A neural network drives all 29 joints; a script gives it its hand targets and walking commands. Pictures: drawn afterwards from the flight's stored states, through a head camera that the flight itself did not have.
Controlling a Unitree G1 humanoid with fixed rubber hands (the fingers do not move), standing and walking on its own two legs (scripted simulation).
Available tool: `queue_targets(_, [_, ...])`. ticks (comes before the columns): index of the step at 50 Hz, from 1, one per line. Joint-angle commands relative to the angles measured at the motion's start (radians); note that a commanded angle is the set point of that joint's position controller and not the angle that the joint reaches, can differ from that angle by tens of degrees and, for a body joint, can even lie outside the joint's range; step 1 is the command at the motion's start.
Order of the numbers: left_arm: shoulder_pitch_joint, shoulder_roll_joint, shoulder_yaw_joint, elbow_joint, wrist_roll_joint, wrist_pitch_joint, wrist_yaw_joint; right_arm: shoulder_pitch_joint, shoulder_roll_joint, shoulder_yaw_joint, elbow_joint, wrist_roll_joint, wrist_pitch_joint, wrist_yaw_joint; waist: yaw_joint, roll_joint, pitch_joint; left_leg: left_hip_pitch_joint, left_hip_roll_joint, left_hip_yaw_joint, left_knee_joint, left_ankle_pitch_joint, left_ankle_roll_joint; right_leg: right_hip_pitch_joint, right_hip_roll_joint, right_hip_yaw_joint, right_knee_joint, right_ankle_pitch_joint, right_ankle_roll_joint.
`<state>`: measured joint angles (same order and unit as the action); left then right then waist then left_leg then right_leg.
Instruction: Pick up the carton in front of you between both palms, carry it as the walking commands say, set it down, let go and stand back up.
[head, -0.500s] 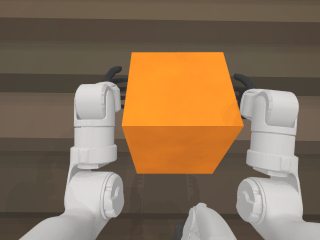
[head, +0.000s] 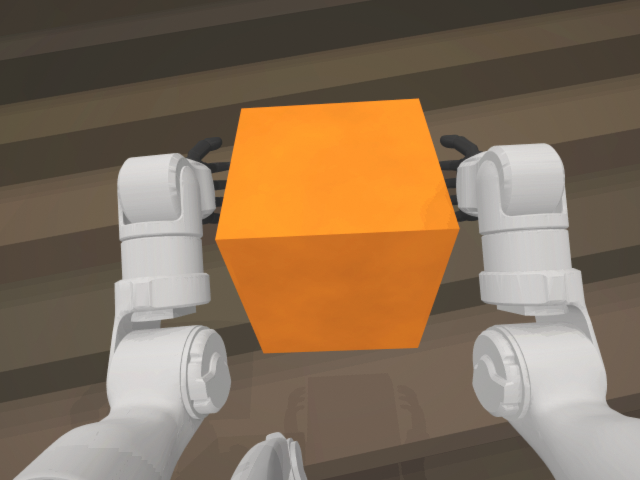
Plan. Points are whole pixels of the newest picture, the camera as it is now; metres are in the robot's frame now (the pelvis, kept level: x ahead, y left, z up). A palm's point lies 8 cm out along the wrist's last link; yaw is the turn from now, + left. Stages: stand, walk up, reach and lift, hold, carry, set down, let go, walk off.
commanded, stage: carry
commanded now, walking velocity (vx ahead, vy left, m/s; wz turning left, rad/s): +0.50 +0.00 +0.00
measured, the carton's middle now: (335, 235) +0.38 -0.03 +0.12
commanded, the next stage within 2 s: none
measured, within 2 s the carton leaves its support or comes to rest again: neither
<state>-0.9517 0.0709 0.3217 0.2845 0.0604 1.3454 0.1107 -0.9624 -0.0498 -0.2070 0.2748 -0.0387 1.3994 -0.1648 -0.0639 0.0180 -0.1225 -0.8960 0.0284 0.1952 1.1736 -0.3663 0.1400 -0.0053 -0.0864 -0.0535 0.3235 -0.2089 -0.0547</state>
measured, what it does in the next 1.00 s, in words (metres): climbs: right foot 0.14 m higher, then left foot 0.14 m higher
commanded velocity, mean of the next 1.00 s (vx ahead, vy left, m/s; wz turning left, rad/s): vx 0.50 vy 0.00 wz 0.00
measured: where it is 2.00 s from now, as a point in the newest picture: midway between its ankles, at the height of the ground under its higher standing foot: (299, 134)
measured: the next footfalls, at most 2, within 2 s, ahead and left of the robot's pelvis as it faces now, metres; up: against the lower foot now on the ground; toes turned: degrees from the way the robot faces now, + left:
right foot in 0.50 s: +0.52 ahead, -0.14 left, +0.29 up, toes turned -6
left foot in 0.98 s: +0.80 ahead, +0.14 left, +0.43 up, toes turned +7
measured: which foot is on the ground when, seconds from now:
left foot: down 0.00-0.54, up 0.56-0.96, down 0.98-1.00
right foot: down 0.00-0.00, up 0.02-0.48, down 0.50-1.00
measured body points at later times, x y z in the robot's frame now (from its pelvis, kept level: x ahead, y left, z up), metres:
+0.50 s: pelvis +0.30 -0.03 +0.14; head +0.31 +0.01 +0.59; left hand +0.69 +0.15 +0.33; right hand +0.70 -0.15 +0.34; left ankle +0.15 +0.09 -0.60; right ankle +0.49 -0.13 -0.45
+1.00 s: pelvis +0.61 +0.02 +0.29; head +0.61 +0.00 +0.74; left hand +1.01 +0.16 +0.49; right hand +1.00 -0.14 +0.48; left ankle +0.77 +0.13 -0.31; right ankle +0.49 -0.13 -0.46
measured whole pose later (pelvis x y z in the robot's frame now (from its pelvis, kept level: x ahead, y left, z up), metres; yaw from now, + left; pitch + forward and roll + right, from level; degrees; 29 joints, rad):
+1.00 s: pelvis +0.61 +0.02 +0.29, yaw +1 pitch +5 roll +4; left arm -0.96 0.06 0.31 0.25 0.08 1.38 0.12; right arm -1.00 -0.04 -0.25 0.27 -0.08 1.40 -0.13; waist -0.03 0.00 -0.10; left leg -1.00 0.06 0.17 1.28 -0.41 0.14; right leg -0.03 -0.17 -0.08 0.27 -0.18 -0.02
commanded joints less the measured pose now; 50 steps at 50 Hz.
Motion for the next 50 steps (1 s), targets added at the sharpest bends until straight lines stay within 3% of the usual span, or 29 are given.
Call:
queue_targets(1, [-0.644, -0.980, -0.389, 0.016, -0.324, 0.025, -0.221, -0.826, 1.149, 0.463, -0.085, 0.487, -0.051, 0.222, -0.120, -0.141, -0.462, 0.818, -0.060, -0.248, -0.571, 0.295, 0.012, -0.181, -0.023, 0.006, 0.745, 1.026, -0.019])
queue_targets(2, [-0.592, -1.002, -0.364, 0.033, -0.290, 0.014, -0.220, -0.809, 1.174, 0.462, -0.084, 0.505, -0.075, 0.241, -0.050, 0.328, -0.555, 1.048, 0.269, -0.914, -0.768, 0.779, 0.233, -0.579, 0.232, 0.064, 1.267, 0.029, 0.071])
queue_targets(3, [-0.613, -0.982, -0.346, 0.033, -0.257, 0.002, -0.213, -0.840, 1.228, 0.467, -0.104, 0.537, -0.086, 0.260, -0.030, 0.191, -0.622, 1.020, 0.286, -0.920, -0.703, 0.706, 0.272, -0.612, 0.194, 0.244, 1.547, 0.013, 0.027])
queue_targets(5, [-0.678, -1.025, -0.366, -0.047, -0.261, -0.006, -0.208, -0.948, 1.283, 0.488, -0.222, 0.578, -0.110, 0.281, 0.002, 0.021, -0.461, 0.891, 0.238, -0.739, -0.675, 0.283, 0.171, -0.780, 0.114, 0.201, 1.570, 0.029, -0.038])
queue_targets(8, [-0.690, -1.029, -0.420, -0.126, -0.284, -0.004, -0.194, -0.932, 1.280, 0.500, -0.284, 0.562, -0.105, 0.272, 0.028, -0.029, -0.323, 0.829, 0.223, -0.576, -0.753, -0.016, 0.091, -0.896, 0.047, 0.150, 1.487, 0.009, -0.072])
queue_targets(11, [-0.631, -1.059, -0.487, -0.128, -0.314, 0.002, -0.188, -0.821, 1.212, 0.485, -0.270, 0.495, -0.085, 0.251, -0.005, -0.033, -0.311, 0.960, 0.237, -0.470, -0.772, 0.224, 0.110, -1.013, 0.037, 0.037, 1.366, -0.033, -0.058])
queue_targets(14, [-0.635, -1.077, -0.542, -0.112, -0.363, 0.026, -0.190, -0.721, 1.105, 0.446, -0.223, 0.427, -0.055, 0.239, -0.072, 0.091, -0.298, 1.226, 0.320, -0.517, -0.818, 0.339, 0.169, -1.450, 0.029, 0.014, 1.798, -0.274, -0.073])
queue_targets(16, [-0.657, -1.076, -0.559, -0.100, -0.380, 0.034, -0.186, -0.700, 1.059, 0.428, -0.197, 0.396, -0.041, 0.243, -0.053, 0.062, -0.217, 1.258, 0.314, -0.463, -0.862, 0.224, 0.118, -1.601, 0.003, 0.053, 1.833, -0.353, -0.073])
queue_targets(18, [-0.712, -1.056, -0.560, -0.098, -0.389, 0.036, -0.178, -0.723, 1.032, 0.409, -0.178, 0.381, -0.030, 0.252, 0.004, 0.056, -0.133, 1.037, 0.213, -0.334, -0.951, 0.070, 0.037, -1.451, -0.021, -0.024, 1.555, -0.274, -0.048])
queue_targets(20, [-0.741, -1.063, -0.567, -0.096, -0.407, 0.040, -0.169, -0.719, 1.002, 0.387, -0.146, 0.375, -0.020, 0.258, 0.034, 0.160, -0.108, 0.834, 0.159, -0.204, -1.121, 0.236, 0.068, -1.141, -0.018, -0.121, 1.263, -0.207, -0.036])
queue_targets(21, [-0.744, -1.088, -0.576, -0.086, -0.419, 0.043, -0.165, -0.721, 0.992, 0.367, -0.134, 0.369, -0.014, 0.260, 0.039, 0.175, -0.138, 0.751, 0.116, -0.090, -1.139, 0.518, 0.062, -0.937, 0.009, -0.178, 1.100, -0.180, -0.050])
queue_targets(22, [-0.743, -1.108, -0.575, -0.065, -0.433, 0.046, -0.160, -0.718, 0.987, 0.349, -0.106, 0.356, -0.007, 0.262, 0.076, 0.249, -0.198, 0.707, 0.102, -0.007, -1.066, 1.003, 0.056, -0.710, 0.065, -0.216, 0.993, -0.049, -0.082])
queue_targets(24, [-0.751, -1.149, -0.571, -0.044, -0.467, 0.040, -0.162, -0.677, 0.971, 0.312, -0.061, 0.329, -0.004, 0.262, 0.159, 0.332, -0.372, 0.864, 0.146, -0.003, -0.802, 1.687, 0.033, -0.496, 0.151, -0.263, 0.829, 0.022, -0.107])
queue_targets(25, [-0.763, -1.170, -0.567, -0.049, -0.479, 0.033, -0.168, -0.676, 0.974, 0.295, -0.043, 0.313, -0.009, 0.263, 0.232, 0.343, -0.445, 0.945, 0.162, 0.002, -0.580, 1.752, -0.004, -0.388, 0.170, -0.250, 0.670, 0.010, -0.084])
queue_targets(26, [-0.798, -1.190, -0.577, -0.075, -0.495, 0.019, -0.179, -0.686, 0.984, 0.296, -0.042, 0.300, -0.017, 0.262, 0.272, 0.202, -0.524, 0.906, 0.101, -0.012, -0.260, 1.568, -0.060, -0.184, 0.190, -0.159, 0.403, 0.103, -0.069])
queue_targets(27, [-0.819, -1.237, -0.590, -0.093, -0.514, 0.007, -0.195, -0.700, 0.973, 0.286, -0.049, 0.273, -0.028, 0.262, 0.233, 0.072, -0.514, 0.671, 0.028, -0.119, -0.015, 0.807, -0.089, 0.001, 0.065, 0.122, 0.235, 0.291, -0.115])
queue_targets(28, [-0.806, -1.240, -0.598, -0.102, -0.535, -0.017, -0.207, -0.615, 1.005, 0.272, -0.025, 0.257, -0.037, 0.259, 0.195, -0.317, -0.661, 0.307, -0.187, -0.237, 0.555, 0.150, -0.155, 0.247, -0.242, 0.753, 0.123, 0.714, -0.363])
queue_targets(29, [-0.832, -1.276, -0.594, -0.128, -0.557, -0.026, -0.218, -0.642, 0.982, 0.253, -0.042, 0.233, -0.048, 0.253, 0.186, -0.201, -0.736, 0.259, -0.135, -0.410, 0.775, 0.158, -0.101, 0.255, -0.226, 0.735, 0.202, 0.615, -0.360])
queue_targets(31, [-0.946, -1.293, -0.610, -0.261, -0.584, -0.049, -0.230, -0.712, 1.021, 0.279, -0.122, 0.241, -0.056, 0.246, 0.160, -0.072, -0.532, 0.082, -0.053, -0.352, 0.749, 0.147, -0.045, 0.106, -0.181, 0.595, 0.205, 0.195, -0.251])
queue_targets(33, [-0.958, -1.302, -0.633, -0.298, -0.593, -0.051, -0.233, -0.743, 1.009, 0.313, -0.177, 0.244, -0.060, 0.232, 0.128, -0.064, -0.430, 0.015, 0.004, -0.342, 0.690, 0.142, -0.023, 0.023, -0.178, 0.494, 0.147, -0.058, -0.189])
queue_targets(36, [-0.850, -1.266, -0.622, -0.283, -0.548, -0.035, -0.225, -0.685, 1.019, 0.379, -0.192, 0.263, -0.061, 0.222, 0.134, -0.017, -0.386, -0.095, 0.017, -0.271, 0.575, 0.011, -0.026, 0.080, -0.211, 0.417, 0.098, 0.021, -0.197])
queue_targets(39, [-0.750, -1.173, -0.603, -0.232, -0.486, -0.007, -0.219, -0.647, 1.025, 0.435, -0.163, 0.293, -0.045, 0.223, 0.209, -0.107, -0.348, -0.472, 0.016, -0.222, 0.910, -0.160, -0.003, 0.290, -0.276, 0.423, 0.054, 0.190, -0.254])
queue_targets(41, [-0.718, -1.118, -0.588, -0.197, -0.466, 0.009, -0.223, -0.643, 1.020, 0.444, -0.133, 0.304, -0.031, 0.220, 0.216, -0.091, -0.273, -0.695, 0.047, -0.243, 1.002, -0.264, 0.004, 0.360, -0.288, 0.387, 0.025, 0.065, -0.222])
queue_targets(43, [-0.737, -1.089, -0.562, -0.172, -0.459, 0.023, -0.235, -0.660, 1.008, 0.436, -0.109, 0.304, -0.022, 0.212, 0.150, -0.101, -0.182, -0.592, 0.081, -0.151, 0.760, -0.188, -0.013, 0.162, -0.192, 0.255, -0.085, -0.126, -0.139])
queue_targets(45, [-0.749, -1.068, -0.531, -0.143, -0.456, 0.035, -0.245, -0.698, 1.007, 0.436, -0.083, 0.322, -0.014, 0.203, 0.096, -0.177, -0.150, -0.212, 0.097, -0.052, 0.420, -0.069, -0.040, -0.122, -0.115, 0.081, -0.269, -0.031, -0.138])
queue_targets(46, [-0.758, -1.070, -0.512, -0.128, -0.448, 0.042, -0.247, -0.706, 1.021, 0.443, -0.076, 0.340, -0.012, 0.201, 0.081, -0.216, -0.154, 0.070, 0.076, 0.002, 0.202, -0.006, -0.025, -0.299, -0.062, -0.067, -0.309, 0.215, -0.129])
queue_targets(48, [-0.709, -1.042, -0.464, -0.050, -0.423, 0.054, -0.244, -0.708, 1.053, 0.417, -0.032, 0.365, -0.009, 0.198, -0.005, -0.324, -0.303, 0.352, -0.026, 0.088, 0.085, 0.189, 0.017, -0.212, -0.086, -0.139, -0.117, 1.127, -0.131])
queue_targets(49, [-0.698, -1.035, -0.448, -0.031, -0.405, 0.053, -0.241, -0.693, 1.073, 0.415, -0.017, 0.376, -0.010, 0.202, -0.076, -0.360, -0.400, 0.443, -0.078, 0.114, -0.002, 0.152, 0.012, -0.104, -0.098, -0.148, 0.069, 1.404, -0.098])
queue_targets(50, [-0.694, -1.041, -0.427, -0.013, -0.388, 0.050, -0.239, -0.703, 1.098, 0.413, -0.011, 0.389, -0.018, 0.210, -0.138, -0.271, -0.481, 0.612, -0.133, 0.110, -0.239, 0.192, -0.007, -0.058, -0.061, -0.147, 0.375, 1.448, -0.056])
